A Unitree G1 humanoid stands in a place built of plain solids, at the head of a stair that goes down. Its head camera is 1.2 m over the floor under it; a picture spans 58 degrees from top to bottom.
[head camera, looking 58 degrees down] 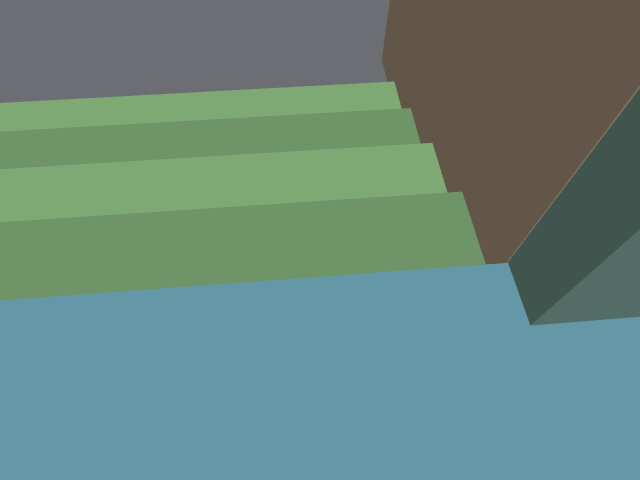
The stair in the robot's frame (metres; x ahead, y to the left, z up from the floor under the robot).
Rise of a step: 0.14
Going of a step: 0.40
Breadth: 2.81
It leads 5 degrees to the left of straight ahead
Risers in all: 5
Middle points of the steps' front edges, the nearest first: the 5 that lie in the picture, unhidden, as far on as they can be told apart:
0.55 0.81 0.00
0.94 0.84 -0.14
1.34 0.88 -0.27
1.73 0.91 -0.41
2.13 0.94 -0.54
